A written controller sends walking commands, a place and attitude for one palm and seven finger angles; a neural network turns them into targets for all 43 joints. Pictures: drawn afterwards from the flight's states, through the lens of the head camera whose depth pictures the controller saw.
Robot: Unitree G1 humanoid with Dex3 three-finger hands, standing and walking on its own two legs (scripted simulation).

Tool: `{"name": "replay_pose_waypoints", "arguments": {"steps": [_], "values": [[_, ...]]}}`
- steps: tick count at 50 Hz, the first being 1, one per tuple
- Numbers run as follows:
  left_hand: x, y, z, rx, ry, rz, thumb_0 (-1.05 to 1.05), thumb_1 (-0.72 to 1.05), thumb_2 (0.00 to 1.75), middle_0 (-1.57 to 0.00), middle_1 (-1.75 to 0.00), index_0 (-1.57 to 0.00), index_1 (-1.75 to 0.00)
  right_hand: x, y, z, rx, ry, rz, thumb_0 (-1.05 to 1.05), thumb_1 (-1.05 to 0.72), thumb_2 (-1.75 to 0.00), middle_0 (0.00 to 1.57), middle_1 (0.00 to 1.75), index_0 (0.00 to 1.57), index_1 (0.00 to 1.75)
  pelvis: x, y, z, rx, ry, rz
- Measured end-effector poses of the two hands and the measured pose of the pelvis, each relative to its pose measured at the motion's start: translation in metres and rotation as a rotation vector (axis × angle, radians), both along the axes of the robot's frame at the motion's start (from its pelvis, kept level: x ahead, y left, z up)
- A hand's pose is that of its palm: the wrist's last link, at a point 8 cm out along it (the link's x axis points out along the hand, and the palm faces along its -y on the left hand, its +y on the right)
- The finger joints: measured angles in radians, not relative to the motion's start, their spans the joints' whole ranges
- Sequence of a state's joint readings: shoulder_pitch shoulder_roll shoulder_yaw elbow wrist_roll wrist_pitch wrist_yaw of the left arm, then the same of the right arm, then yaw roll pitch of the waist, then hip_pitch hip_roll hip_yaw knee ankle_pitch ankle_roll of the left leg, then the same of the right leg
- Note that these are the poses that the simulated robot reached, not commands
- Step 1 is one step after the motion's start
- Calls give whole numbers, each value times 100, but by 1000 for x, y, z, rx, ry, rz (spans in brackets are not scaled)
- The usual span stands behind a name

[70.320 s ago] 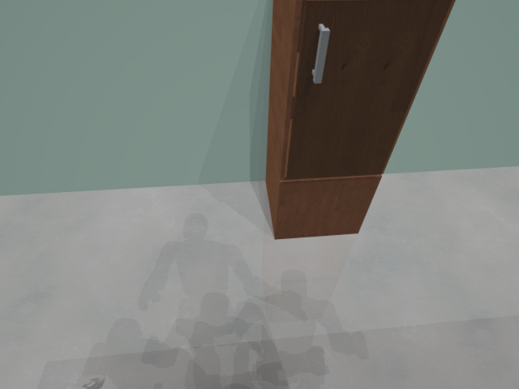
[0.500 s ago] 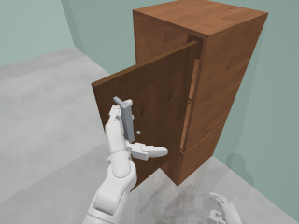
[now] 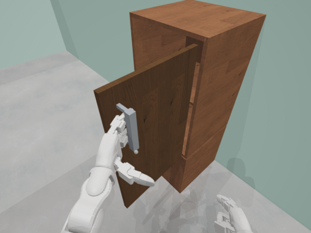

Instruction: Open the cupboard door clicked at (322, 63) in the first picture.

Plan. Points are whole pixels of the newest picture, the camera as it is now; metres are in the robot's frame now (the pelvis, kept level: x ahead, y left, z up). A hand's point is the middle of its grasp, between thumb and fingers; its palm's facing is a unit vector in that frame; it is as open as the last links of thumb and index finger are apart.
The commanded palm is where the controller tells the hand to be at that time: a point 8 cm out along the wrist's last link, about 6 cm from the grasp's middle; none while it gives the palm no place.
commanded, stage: slide the hand sideways off the handle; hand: left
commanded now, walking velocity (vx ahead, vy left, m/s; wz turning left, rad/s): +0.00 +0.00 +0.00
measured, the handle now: (127, 127) +0.34 +0.11 +0.13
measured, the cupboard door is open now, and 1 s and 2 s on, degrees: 93 93 93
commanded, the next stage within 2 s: draw the hand back to the body in 0.68 s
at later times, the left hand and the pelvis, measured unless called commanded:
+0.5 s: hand (114, 171) +0.22 +0.11 +0.12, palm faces +0.02 -1.00 -0.06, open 16.1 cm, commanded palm +0.18 +0.18 +0.13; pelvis +0.03 -0.03 +0.00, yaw +1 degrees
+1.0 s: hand (87, 172) +0.21 +0.17 +0.12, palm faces +0.05 -1.00 -0.07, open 16.3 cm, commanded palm +0.17 +0.22 +0.14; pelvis +0.02 -0.03 -0.01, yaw +2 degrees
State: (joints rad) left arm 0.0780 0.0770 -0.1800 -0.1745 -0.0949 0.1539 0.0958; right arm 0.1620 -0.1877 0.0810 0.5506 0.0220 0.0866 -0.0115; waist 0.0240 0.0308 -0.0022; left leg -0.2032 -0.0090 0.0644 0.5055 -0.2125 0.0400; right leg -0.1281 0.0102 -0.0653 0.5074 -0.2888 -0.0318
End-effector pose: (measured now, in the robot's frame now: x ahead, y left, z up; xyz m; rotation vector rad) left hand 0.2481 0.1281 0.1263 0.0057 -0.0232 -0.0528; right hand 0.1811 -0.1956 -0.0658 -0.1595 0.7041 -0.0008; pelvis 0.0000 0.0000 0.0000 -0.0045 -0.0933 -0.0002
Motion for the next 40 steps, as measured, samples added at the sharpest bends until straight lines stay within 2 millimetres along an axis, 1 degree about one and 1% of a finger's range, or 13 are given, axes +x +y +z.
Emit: {"name": "replay_pose_waypoints", "arguments": {"steps": [7, 17, 23, 28, 34, 36, 40], "values": [[-8, 10, -1, 4, 15, 1, -1, -50, 30, -20, -33, -20, -32, 10, -10, 1, -3, -3, -17, 1, -91, -89, 21, 30, 20, 30, 11, -6, 2, 0, 10, -9], [-37, 26, -3, 33, 34, 65, -1, -50, 30, -21, -33, -20, -32, 32, -28, 4, -3, -52, -11, 1, -91, -89, 21, 30, 20, 30, 27, -21, 0, 6, 29, -1], [-49, 36, -3, 51, 31, 72, -1, -50, 30, -21, -33, -19, -32, 40, -42, 4, -12, -89, -11, 1, -91, -89, 21, 30, 20, 30, 33, -32, -2, 6, 37, 10], [-58, 47, -3, 64, 32, 84, -1, -50, 30, -21, -33, -19, -32, 40, -53, 1, -18, -104, -22, 1, -91, -89, 20, 30, 20, 30, 35, -39, -3, 8, 44, 15], [-75, 73, -5, 78, 33, 155, -1, -50, 30, -18, -31, -17, -31, 34, -65, -4, -36, -104, -28, 1, -91, -89, 20, 30, 20, 30, 33, -44, -6, 4, 51, 25], [-79, 76, -5, 72, 24, 154, -1, -50, 30, -17, -31, -16, -30, 31, -68, -6, -44, -111, -26, 1, -91, -89, 20, 30, 20, 30, 31, -43, -6, 0, 50, 31], [-78, 69, -4, 49, -12, 102, -1, -50, 30, -16, -30, -15, -30, 27, -68, -7, -55, -137, -25, 1, -91, -89, 20, 30, 20, 30, 26, -40, -8, -7, 53, 41]]}}
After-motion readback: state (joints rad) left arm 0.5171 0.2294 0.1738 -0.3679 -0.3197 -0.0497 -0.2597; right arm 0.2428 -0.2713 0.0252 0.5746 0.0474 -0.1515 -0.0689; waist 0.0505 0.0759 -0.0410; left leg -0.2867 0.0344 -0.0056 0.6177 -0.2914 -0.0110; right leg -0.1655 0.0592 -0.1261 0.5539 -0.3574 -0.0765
